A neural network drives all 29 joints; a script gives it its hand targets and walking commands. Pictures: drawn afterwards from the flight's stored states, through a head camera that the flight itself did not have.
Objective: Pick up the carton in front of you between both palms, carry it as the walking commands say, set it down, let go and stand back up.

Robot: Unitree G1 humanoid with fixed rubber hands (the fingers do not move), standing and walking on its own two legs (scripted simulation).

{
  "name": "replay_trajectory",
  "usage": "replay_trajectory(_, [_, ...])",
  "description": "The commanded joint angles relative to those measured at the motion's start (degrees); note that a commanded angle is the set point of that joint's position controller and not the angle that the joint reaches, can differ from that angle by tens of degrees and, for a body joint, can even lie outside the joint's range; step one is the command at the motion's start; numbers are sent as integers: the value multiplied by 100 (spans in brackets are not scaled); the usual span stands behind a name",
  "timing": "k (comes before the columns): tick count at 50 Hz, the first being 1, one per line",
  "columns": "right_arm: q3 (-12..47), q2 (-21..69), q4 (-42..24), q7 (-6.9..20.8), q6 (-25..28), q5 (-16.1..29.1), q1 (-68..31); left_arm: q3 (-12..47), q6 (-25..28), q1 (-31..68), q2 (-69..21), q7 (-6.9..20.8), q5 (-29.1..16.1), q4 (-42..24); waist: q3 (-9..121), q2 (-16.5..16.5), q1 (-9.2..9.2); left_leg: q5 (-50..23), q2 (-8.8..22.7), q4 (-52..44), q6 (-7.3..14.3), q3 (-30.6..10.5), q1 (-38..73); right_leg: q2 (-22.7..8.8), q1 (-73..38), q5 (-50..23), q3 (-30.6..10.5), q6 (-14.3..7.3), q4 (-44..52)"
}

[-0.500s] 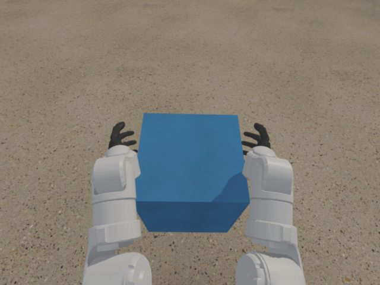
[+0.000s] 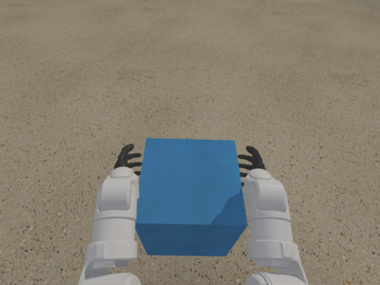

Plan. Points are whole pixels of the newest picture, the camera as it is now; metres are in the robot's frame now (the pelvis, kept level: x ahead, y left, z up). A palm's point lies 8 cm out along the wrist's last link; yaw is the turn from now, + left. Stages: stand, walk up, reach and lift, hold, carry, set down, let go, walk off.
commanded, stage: carry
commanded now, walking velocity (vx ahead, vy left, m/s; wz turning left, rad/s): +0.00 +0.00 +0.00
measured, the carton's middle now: (188, 201) +0.32 +0.00 -0.03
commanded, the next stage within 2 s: hold in 0.66 s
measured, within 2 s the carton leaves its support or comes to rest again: neither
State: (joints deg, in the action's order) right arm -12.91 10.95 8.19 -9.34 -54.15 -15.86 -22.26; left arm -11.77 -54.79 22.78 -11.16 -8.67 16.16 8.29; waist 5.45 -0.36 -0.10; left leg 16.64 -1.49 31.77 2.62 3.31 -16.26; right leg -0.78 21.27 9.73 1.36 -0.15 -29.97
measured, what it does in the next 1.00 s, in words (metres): stands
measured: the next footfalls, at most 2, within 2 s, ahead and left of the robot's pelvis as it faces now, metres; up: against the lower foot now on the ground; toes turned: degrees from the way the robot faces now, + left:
none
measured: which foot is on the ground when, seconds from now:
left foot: down 0.00-1.00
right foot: down 0.00-1.00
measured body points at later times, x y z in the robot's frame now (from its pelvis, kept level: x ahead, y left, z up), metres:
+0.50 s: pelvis +0.00 +0.00 +0.00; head -0.03 +0.01 +0.45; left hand +0.30 +0.15 +0.04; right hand +0.30 -0.15 +0.03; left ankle +0.00 +0.09 -0.73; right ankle +0.06 -0.12 -0.73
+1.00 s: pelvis +0.01 -0.02 +0.01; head -0.04 -0.03 +0.46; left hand +0.30 +0.16 +0.05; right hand +0.32 -0.15 +0.05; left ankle +0.00 +0.09 -0.73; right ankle +0.06 -0.12 -0.73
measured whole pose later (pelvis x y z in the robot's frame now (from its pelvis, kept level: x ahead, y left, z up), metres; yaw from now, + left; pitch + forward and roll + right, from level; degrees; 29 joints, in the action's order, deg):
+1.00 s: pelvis +0.01 -0.02 +0.01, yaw +4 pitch -8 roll +0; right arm -12.5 9.0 16.1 -0.6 -41.8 -17.2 -16.0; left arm -15.1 -39.8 16.4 -9.1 0.1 16.6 18.3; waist -0.6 1.5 0.0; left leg 14.3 -1.8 24.4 1.2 -1.8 -2.5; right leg 1.0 6.4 9.7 0.9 -1.2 -23.6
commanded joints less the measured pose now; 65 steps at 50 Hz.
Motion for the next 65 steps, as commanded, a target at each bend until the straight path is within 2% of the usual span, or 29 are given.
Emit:
replay_trajectory(1, [3162,5762,31,1824,323,1947,-2602,2999,380,2386,-5711,1685,-1841,106,1643,4,14,-839,852,-555,33,-695,189,-662,-922,-632,-595,-211,231])
replay_trajectory(8, [3081,5566,213,2129,927,1699,-1915,3006,1008,1908,-5471,2057,-1675,198,1523,40,5,-808,864,-569,22,-669,113,-662,-806,-587,-607,-197,246])
replay_trajectory(13, [3073,5183,303,2213,1420,1572,-1580,3013,1482,1596,-5077,2154,-1535,264,1475,51,3,-791,869,-627,17,-663,98,-648,-783,-537,-596,-186,274])
replay_trajectory(17, [3337,5093,99,2209,1719,1652,-1683,3247,1771,1697,-4985,2160,-1611,58,1453,62,0,-664,876,-705,23,-690,72,-629,-771,-398,-582,-181,310])
replay_trajectory(22, [3669,5164,-224,2133,1657,1795,-1847,3506,1706,1812,-5064,2092,-1749,-229,1481,59,-4,-495,883,-748,36,-729,54,-623,-778,-267,-563,-184,336])
replay_trajectory(27, [3304,4954,160,2107,1481,1568,-1441,3121,1530,1383,-4869,2075,-1507,197,1427,33,-4,-615,868,-702,24,-664,54,-651,-737,-411,-547,-166,332])
replay_trajectory(33, [3184,5017,278,2122,1467,1525,-1594,3027,1525,1566,-4918,2098,-1496,281,1224,40,-7,-429,870,-791,25,-668,-64,-645,-614,-265,-551,-149,384])
replay_trajectory(34, [3315,5420,40,2241,1438,1740,-1614,2986,1550,1672,-5403,2203,-1587,399,842,573,96,-911,157,-1399,-11,-1275,167,739,-2293,-556,-354,13,188])
replay_trajectory(35, [3431,5376,-72,2334,1485,1769,-1858,2999,1650,1835,-5488,2222,-1529,407,911,700,68,-636,196,-1541,-10,-1341,-80,634,-2652,-649,-468,-5,243])
replay_trajectory(36, [3448,5380,23,2390,1500,1758,-1964,2978,1695,1856,-5481,2240,-1497,502,745,486,73,-587,177,-1546,1,-1328,10,645,-2512,-585,-476,-8,302])
replay_trajectory(39, [3415,5296,184,2419,1504,1681,-2029,2900,1739,1961,-5466,2274,-1489,647,646,284,30,-474,95,-1519,-14,-1242,131,631,-2570,-555,-500,-15,388])
replay_trajectory(45, [3087,5285,522,2364,1453,1433,-1916,2733,1717,2170,-5370,2367,-1480,845,472,94,-99,-594,-3,-1460,-27,-1123,313,522,-2653,-521,-581,-52,646])
replay_trajectory(52, [2915,5327,720,2350,1443,1380,-1918,2500,1674,2102,-5238,2347,-1363,910,531,-1,-19,-941,-169,-1375,-97,-1023,577,376,-2787,-778,-684,-39,897])
replay_trajectory(57, [2915,5414,708,2336,1456,1414,-2101,2350,1689,2164,-5147,2331,-1258,907,599,-57,77,-861,-252,-1340,-65,-988,475,276,-2975,-1021,-783,15,921])
replay_trajectory(61, [2496,5450,1217,2310,1595,1215,-2591,1860,1859,2687,-4995,2393,-953,1411,378,-98,124,-266,-268,-1239,19,-919,124,212,-2808,-359,-848,28,888])
replay_trajectory(65, [1559,5225,2177,2274,1953,701,-3288,1067,2207,3464,-4854,2406,-469,2261,144,-50,118,113,-268,-888,49,-861,-249,225,-2290,481,-862,-74,722])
